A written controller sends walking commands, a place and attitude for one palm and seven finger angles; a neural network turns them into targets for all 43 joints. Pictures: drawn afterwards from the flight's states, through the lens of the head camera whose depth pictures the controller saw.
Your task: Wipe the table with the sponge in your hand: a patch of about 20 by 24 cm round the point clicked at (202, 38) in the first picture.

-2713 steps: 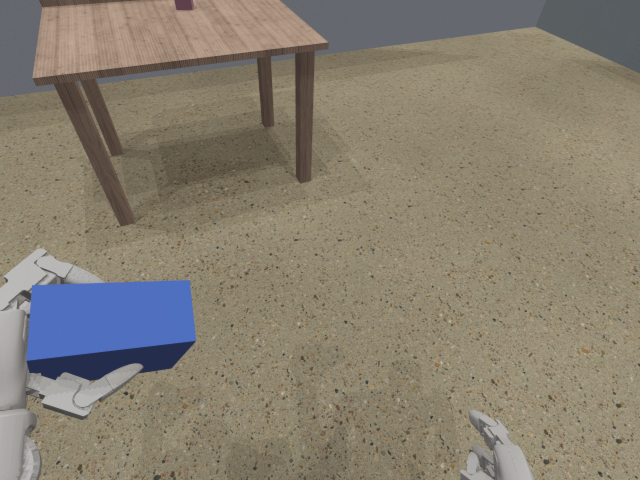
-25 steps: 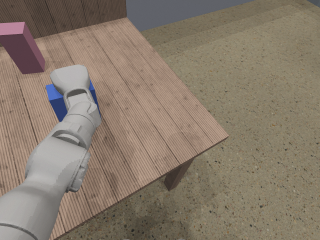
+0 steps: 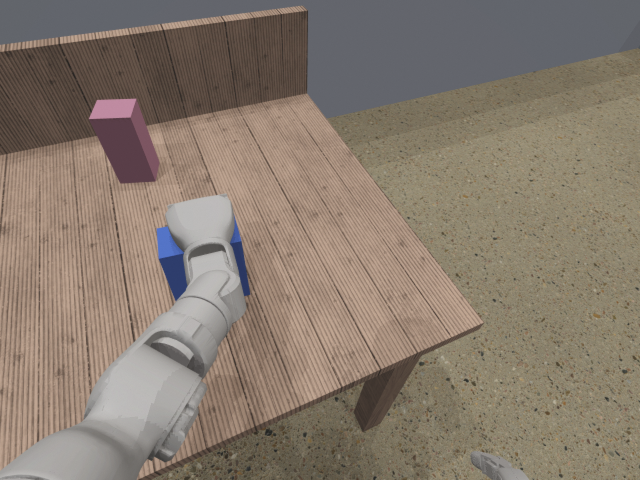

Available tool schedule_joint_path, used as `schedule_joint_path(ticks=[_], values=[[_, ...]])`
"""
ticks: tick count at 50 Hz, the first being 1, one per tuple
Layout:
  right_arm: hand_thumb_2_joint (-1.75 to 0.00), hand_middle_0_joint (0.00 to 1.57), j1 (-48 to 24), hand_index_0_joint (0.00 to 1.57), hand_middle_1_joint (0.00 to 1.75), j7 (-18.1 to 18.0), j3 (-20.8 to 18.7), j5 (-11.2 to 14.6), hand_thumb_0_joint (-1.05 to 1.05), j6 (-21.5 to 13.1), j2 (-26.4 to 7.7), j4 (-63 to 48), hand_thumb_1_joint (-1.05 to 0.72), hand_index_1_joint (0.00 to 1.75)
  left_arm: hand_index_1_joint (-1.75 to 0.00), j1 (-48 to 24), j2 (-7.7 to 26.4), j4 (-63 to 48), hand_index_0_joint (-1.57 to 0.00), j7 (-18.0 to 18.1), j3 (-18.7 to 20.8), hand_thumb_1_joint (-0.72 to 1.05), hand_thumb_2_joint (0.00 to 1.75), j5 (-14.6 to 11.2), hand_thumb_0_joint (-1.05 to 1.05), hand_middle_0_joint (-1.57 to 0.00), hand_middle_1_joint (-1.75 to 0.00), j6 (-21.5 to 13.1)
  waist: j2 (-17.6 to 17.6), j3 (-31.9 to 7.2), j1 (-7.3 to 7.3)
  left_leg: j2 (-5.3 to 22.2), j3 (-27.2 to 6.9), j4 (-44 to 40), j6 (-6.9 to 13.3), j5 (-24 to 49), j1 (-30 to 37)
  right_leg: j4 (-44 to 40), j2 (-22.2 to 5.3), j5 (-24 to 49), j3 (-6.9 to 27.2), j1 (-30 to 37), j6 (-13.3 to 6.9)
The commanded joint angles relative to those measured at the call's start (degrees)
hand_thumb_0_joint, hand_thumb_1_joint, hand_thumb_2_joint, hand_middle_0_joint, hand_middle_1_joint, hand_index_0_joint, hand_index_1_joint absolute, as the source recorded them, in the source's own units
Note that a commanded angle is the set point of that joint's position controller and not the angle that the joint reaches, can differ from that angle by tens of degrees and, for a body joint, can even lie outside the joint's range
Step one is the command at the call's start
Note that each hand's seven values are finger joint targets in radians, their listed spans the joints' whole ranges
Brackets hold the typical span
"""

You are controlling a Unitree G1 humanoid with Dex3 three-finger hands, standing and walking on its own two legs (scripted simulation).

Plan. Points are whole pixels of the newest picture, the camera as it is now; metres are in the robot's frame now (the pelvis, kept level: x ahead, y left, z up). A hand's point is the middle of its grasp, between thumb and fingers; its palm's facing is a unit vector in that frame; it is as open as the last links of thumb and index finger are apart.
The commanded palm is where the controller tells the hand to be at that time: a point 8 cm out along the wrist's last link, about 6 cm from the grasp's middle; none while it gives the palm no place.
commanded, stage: wipe back along the third lane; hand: left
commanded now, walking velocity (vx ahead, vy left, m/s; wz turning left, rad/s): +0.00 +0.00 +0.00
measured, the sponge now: (208, 272) +0.42 +0.19 -0.03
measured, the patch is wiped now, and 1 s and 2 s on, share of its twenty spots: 0.85 0.85 0.85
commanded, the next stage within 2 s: slide back across to the middle lane in 0.94 s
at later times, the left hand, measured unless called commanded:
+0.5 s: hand (222, 283) +0.37 +0.15 +0.02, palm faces -0.06 -0.01 -1.00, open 10.4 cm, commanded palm +0.33 +0.12 +0.05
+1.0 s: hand (230, 306) +0.33 +0.13 +0.02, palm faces -0.04 -0.03 -1.00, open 10.4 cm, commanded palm +0.29 +0.11 +0.05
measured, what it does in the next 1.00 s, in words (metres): stands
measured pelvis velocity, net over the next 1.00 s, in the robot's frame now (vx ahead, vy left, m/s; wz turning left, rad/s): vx -0.03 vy -0.03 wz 0.01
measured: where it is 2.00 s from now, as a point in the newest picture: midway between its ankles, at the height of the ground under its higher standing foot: outside the picture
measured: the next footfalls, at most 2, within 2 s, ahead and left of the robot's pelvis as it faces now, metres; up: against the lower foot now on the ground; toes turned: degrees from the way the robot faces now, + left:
none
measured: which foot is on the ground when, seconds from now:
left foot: down 0.00-1.00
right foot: down 0.00-1.00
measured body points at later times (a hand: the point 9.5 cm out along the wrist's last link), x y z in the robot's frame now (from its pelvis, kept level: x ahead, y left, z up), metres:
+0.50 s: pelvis -0.02 -0.02 +0.00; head -0.02 -0.02 +0.45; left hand +0.36 +0.15 +0.08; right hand +0.12 -0.25 -0.12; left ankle -0.03 +0.07 -0.73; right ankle -0.03 -0.11 -0.73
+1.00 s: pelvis -0.03 -0.03 +0.01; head -0.04 -0.05 +0.46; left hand +0.33 +0.13 +0.08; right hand +0.15 -0.26 -0.10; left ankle -0.03 +0.07 -0.73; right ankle -0.03 -0.11 -0.73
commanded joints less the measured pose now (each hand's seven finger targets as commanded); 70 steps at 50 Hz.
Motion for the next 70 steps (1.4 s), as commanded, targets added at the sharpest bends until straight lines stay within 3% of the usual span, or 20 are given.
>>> schedule_joint_path(ticks=[1,2,5,13,22,26,29,33,36,45,51,52,54,57,59,61,62,64,67,70], values=[[-0.90,0.20,-2.5,0.20,0.30,-0.5,-2.4,0.1,0.00,0.0,-7.8,-5.8,-0.90,0.30,-1.60,-10.5,-0.4,-5.6,-1.20,-2.3,-0.3,0.10,1.30,-0.8,0.00,-1.20,-1.60,0.9,-4.5,-15.5,-1.15,1.9,-1.7,-2.0,-2.0,27.8,12.8,-0.6,-1.0,31.4,0.5,9.5,-2.0],[-0.90,0.20,-3.2,0.20,0.30,-0.6,-2.4,0.3,0.00,0.1,-7.8,-6.0,-0.90,0.30,-1.60,-10.8,0.7,-6.5,-1.20,-2.4,1.0,0.10,1.30,-1.0,0.00,-1.20,-1.60,0.7,-3.7,-15.4,-0.79,1.9,-2.1,-2.3,-2.1,28.2,12.8,-0.4,-1.1,30.9,0.5,9.7,-2.2],[-0.90,0.20,-3.9,0.20,0.30,-0.5,-2.3,0.3,0.00,0.6,-7.5,-6.6,-0.90,0.30,-1.60,-8.1,-3.1,-7.3,-1.20,-2.9,-3.0,0.10,1.30,-0.2,0.00,-1.20,-1.60,1.2,-4.0,-14.0,-0.87,1.8,-2.0,-2.2,-2.1,27.8,13.5,-0.7,-1.0,30.3,0.3,8.8,-2.4],[-0.90,0.20,-5.8,0.20,0.30,-1.1,-1.8,0.6,0.00,0.7,-7.4,-7.2,-0.90,0.30,-1.60,-8.1,-0.7,-9.1,-1.20,-2.2,-1.1,0.10,1.30,-0.6,0.00,-1.20,-1.60,1.0,-4.2,-11.9,0.10,1.1,-2.2,-4.4,-2.1,20.4,12.1,-1.9,-1.0,23.4,0.5,9.4,-2.7],[-0.90,0.20,-7.6,0.20,0.30,-0.7,-2.0,1.0,0.00,0.0,-6.8,-8.2,-0.90,0.30,-1.60,-4.3,-4.9,-10.0,-1.20,-1.5,-3.6,0.10,1.30,-1.5,0.00,-1.20,-1.60,-0.1,-5.9,-11.5,0.81,0.9,-2.0,-4.9,-1.8,16.9,11.3,-2.7,-1.0,20.1,1.1,9.6,-2.7],[-0.90,0.20,-8.0,0.20,0.30,-0.9,-1.7,1.2,0.00,-0.2,-6.8,-7.7,-0.90,0.30,-1.60,-5.2,-4.3,-8.4,-1.20,-0.7,-3.9,0.10,1.30,-1.5,0.00,-1.20,-1.60,0.8,-6.1,-7.9,0.55,0.7,-1.8,-6.1,-1.8,12.1,10.3,-4.2,-1.0,13.9,1.4,7.8,-2.5],[-0.90,0.20,-8.1,0.20,0.30,-0.9,-1.8,1.4,0.00,-0.7,-6.6,-7.4,-0.90,0.30,-1.60,-6.8,-5.6,-8.5,-1.20,-0.4,-4.7,0.10,1.30,-1.9,0.00,-1.20,-1.60,0.5,-4.5,-8.2,0.37,0.7,-2.0,-6.2,-1.8,11.3,11.1,-4.0,-0.8,11.7,1.0,6.7,-2.7],[-0.90,0.20,-8.5,0.20,0.30,-0.7,-2.0,1.2,0.00,-0.9,-6.7,-8.1,-0.90,0.30,-1.60,-2.4,-5.7,-8.9,-1.20,-0.2,-4.0,0.10,1.30,-2.9,0.00,-1.20,-1.60,0.0,-6.4,-9.8,1.54,0.5,-1.5,-5.9,-1.7,12.0,10.7,-3.9,-1.0,13.8,1.5,9.4,-2.5],[-0.90,0.20,-9.1,0.20,0.30,-0.9,-1.7,1.5,0.00,-0.8,-6.7,-8.2,-0.90,0.30,-1.60,-2.0,-4.4,-9.5,-1.20,-0.4,-3.6,0.10,1.30,-2.8,0.00,-1.20,-1.60,0.5,-8.3,-8.2,1.33,0.2,-1.2,-6.4,-1.6,10.3,9.4,-5.0,-1.4,13.2,2.5,10.2,-2.1],[-0.90,0.20,-11.4,0.20,0.30,-0.7,-1.5,1.8,0.00,-0.1,-6.8,-10.2,-0.90,0.30,-1.60,7.2,-2.5,-16.2,-1.20,-2.0,-3.3,0.10,1.30,-2.8,0.00,-1.20,-1.60,1.9,-7.6,-8.2,3.19,-0.4,-0.5,-6.3,-1.4,13.0,10.6,-5.3,-1.8,19.1,4.0,14.2,-2.4],[-0.90,0.20,-12.5,0.20,0.30,-1.0,-1.1,2.1,0.00,0.5,-6.8,-10.7,-0.90,0.30,-1.60,5.5,-2.9,-18.7,-1.20,-3.2,-5.2,0.10,1.30,-1.6,0.00,-1.20,-1.60,3.1,-6.5,-5.7,2.47,-0.6,-0.6,-6.8,-1.5,12.5,11.4,-5.6,-1.7,17.7,3.9,12.5,-2.5],[-0.90,0.20,-12.9,0.20,0.30,-1.2,-1.1,2.1,0.00,0.4,-7.0,-10.7,-0.90,0.30,-1.60,6.2,-0.6,-18.9,-1.20,-3.3,-2.4,0.10,1.30,-1.9,0.00,-1.20,-1.60,3.0,-7.8,-6.2,3.24,-0.5,-0.9,-6.9,-1.5,12.9,11.2,-5.6,-1.6,18.4,4.3,13.2,-2.6],[-0.90,0.20,-13.2,0.20,0.30,-1.5,-1.0,2.0,0.00,0.5,-6.8,-11.3,-0.90,0.30,-1.60,5.4,-0.9,-21.8,-1.20,-3.6,-3.8,0.10,1.30,-1.5,0.00,-1.20,-1.60,2.6,-6.2,-7.5,2.78,-0.7,-0.4,-6.8,-1.4,13.4,12.3,-5.4,-1.9,19.5,4.5,14.4,-2.4],[-0.90,0.20,-14.0,0.20,0.30,-2.1,-0.9,1.9,0.00,0.7,-7.3,-11.9,-0.90,0.30,-1.60,9.4,5.7,-24.9,-1.20,-4.0,2.3,0.10,1.30,-0.9,0.00,-1.20,-1.60,2.5,-5.8,-9.5,4.99,-1.0,-1.0,-7.5,-1.6,15.3,12.4,-5.2,-1.9,22.7,5.9,17.5,-2.8],[-0.90,0.20,-14.2,0.20,0.30,-1.9,-1.0,2.1,0.00,0.7,-6.8,-12.7,-0.90,0.30,-1.60,9.7,2.2,-28.3,-1.20,-4.5,-2.0,0.10,1.30,0.2,0.00,-1.20,-1.60,2.4,-5.3,-9.2,3.99,-1.0,-0.6,-7.3,-1.3,16.7,13.9,-5.0,-2.0,24.2,5.0,17.6,-2.6],[-0.90,0.20,-14.3,0.20,0.30,-1.7,-0.9,2.2,0.00,0.5,-7.1,-12.9,-0.90,0.30,-1.60,9.8,4.2,-29.9,-1.20,-5.0,-1.0,0.10,1.30,1.1,0.00,-1.20,-1.60,2.6,-5.5,-8.7,4.03,-1.0,-0.9,-7.4,-1.3,16.8,14.4,-5.1,-1.9,23.8,5.4,17.3,-2.8],[-0.90,0.20,-15.0,0.20,0.30,-1.8,-1.0,2.2,0.00,0.4,-7.2,-13.2,-0.90,0.30,-1.60,11.2,6.5,-31.6,-1.20,-5.1,1.7,0.10,1.30,1.1,0.00,-1.20,-1.60,2.5,-5.5,-9.2,5.17,-1.1,-1.3,-7.7,-1.3,17.6,14.7,-5.1,-1.6,24.5,5.8,18.0,-3.2],[-0.90,0.20,-15.2,0.20,0.30,-1.6,-0.9,2.3,0.00,0.2,-6.9,-13.9,-0.90,0.30,-1.60,11.4,3.9,-34.7,-1.20,-5.6,-1.7,0.10,1.30,1.2,0.00,-1.20,-1.60,2.5,-4.4,-9.0,4.40,-1.1,-0.9,-7.6,-1.1,18.2,15.9,-5.1,-1.8,25.3,5.1,18.2,-3.0],[-0.90,0.20,-15.8,0.20,0.30,-1.8,-0.8,2.3,0.00,-0.3,-7.3,-13.6,-0.90,0.30,-1.60,15.4,8.3,-35.3,-1.20,-6.0,3.1,0.10,1.30,0.8,0.00,-1.20,-1.60,2.7,-6.3,-8.3,5.62,-1.2,-1.2,-8.2,-1.2,18.5,15.4,-5.3,-1.6,26.6,6.0,19.3,-3.1],[-0.90,0.20,-15.7,0.20,0.30,-2.0,-0.6,2.4,0.00,-0.7,-7.3,-13.6,-0.90,0.30,-1.60,16.1,7.3,-36.7,-1.20,-6.5,1.2,0.10,1.30,1.6,0.00,-1.20,-1.60,2.6,-6.0,-6.6,4.87,-1.3,-0.9,-8.4,-1.2,17.6,15.5,-5.6,-1.7,25.6,6.1,18.7,-2.9]])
